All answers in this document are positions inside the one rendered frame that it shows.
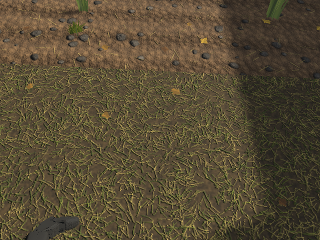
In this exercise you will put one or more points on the left robot hand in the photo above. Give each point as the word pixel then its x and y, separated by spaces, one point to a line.
pixel 53 226

